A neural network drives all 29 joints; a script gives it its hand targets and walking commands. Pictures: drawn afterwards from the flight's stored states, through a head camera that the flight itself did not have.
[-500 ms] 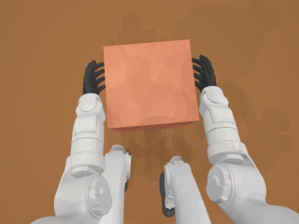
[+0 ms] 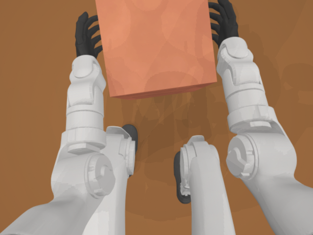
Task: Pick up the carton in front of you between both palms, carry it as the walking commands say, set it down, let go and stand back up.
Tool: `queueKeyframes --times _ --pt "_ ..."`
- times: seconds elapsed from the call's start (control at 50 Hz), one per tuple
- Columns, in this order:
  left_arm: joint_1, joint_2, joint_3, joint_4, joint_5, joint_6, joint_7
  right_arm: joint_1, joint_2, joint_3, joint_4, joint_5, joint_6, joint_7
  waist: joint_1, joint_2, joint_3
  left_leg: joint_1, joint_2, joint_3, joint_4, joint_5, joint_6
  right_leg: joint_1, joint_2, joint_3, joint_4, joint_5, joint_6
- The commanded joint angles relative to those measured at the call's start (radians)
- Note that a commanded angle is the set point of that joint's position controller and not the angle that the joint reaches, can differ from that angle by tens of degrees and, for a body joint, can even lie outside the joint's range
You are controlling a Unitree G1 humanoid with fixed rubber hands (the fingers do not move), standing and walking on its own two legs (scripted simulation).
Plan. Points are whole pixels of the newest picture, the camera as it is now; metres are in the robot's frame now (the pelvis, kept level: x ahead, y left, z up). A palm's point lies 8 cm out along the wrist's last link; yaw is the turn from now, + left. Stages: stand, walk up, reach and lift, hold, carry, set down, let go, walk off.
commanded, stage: set down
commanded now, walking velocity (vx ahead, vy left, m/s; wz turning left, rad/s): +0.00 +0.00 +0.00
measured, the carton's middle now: (157, 54) +0.50 +0.05 -0.21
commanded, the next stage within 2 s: none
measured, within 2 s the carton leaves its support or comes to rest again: rests again in 1.42 s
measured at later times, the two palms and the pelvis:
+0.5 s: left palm (91, 45) +0.51 +0.21 -0.20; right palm (208, 46) +0.54 -0.09 -0.23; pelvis +0.00 -0.01 -0.06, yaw +1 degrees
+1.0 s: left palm (91, 47) +0.51 +0.22 -0.22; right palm (207, 50) +0.54 -0.09 -0.24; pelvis -0.01 -0.01 -0.07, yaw +1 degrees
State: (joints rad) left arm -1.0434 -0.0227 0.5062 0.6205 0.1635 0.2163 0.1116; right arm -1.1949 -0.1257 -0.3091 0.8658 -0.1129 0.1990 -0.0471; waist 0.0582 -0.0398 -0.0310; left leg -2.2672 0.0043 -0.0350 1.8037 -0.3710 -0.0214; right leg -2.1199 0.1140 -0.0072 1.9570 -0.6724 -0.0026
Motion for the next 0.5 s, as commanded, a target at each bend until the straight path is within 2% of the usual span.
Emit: queueKeyframes --times 0.0,0.06,0.1,0.16,0.24,0.34,0.48 --pt "-0.621 -0.758 -0.495 0.039 -0.077 -0.008 -0.177 -0.518 0.854 0.397 -0.008 0.087 -0.018 0.210 0.033 0.011 -1.030 0.934 -0.115 0.079 0.023 0.252 -0.030 0.167 0.073 -0.002 -0.227 0.236 0.002" --pt "-0.666 -0.727 -0.484 0.050 -0.090 -0.014 -0.179 -0.560 0.833 0.408 0.012 0.102 -0.022 0.208 0.043 0.003 -1.014 0.912 -0.108 0.084 0.064 0.255 -0.030 0.156 0.067 -0.002 -0.192 0.234 0.001" --pt "-0.616 -0.748 -0.456 0.119 -0.100 -0.014 -0.185 -0.613 0.804 0.416 -0.004 0.113 -0.033 0.206 0.037 -0.005 -0.980 0.911 -0.107 0.079 0.085 0.258 -0.024 0.125 0.064 -0.013 -0.175 0.212 0.002" --pt "-0.596 -0.744 -0.382 0.222 -0.098 -0.008 -0.207 -0.628 0.757 0.391 0.036 0.087 -0.037 0.204 0.025 -0.049 -0.888 0.828 -0.103 0.074 0.122 0.258 -0.019 0.099 0.049 -0.010 -0.155 0.210 -0.004" --pt "-0.596 -0.771 -0.355 0.263 -0.125 -0.014 -0.239 -0.657 0.762 0.402 0.003 0.088 -0.051 0.195 0.017 -0.093 -0.885 0.751 -0.096 0.083 0.164 0.310 -0.014 0.145 0.043 -0.003 -0.127 0.299 -0.005" --pt "-0.578 -0.795 -0.348 0.301 -0.160 -0.015 -0.269 -0.687 0.777 0.445 -0.048 0.107 -0.065 0.172 0.023 -0.126 -0.932 0.676 -0.090 0.095 0.202 0.352 -0.016 0.246 0.032 0.015 -0.101 0.425 0.000" --pt "-0.574 -0.744 -0.288 0.339 -0.140 -0.017 -0.293 -0.694 0.769 0.443 -0.045 0.109 -0.065 0.157 0.052 -0.142 -0.871 0.543 -0.076 0.107 0.222 0.296 -0.012 0.281 0.023 0.040 -0.092 0.450 0.002"
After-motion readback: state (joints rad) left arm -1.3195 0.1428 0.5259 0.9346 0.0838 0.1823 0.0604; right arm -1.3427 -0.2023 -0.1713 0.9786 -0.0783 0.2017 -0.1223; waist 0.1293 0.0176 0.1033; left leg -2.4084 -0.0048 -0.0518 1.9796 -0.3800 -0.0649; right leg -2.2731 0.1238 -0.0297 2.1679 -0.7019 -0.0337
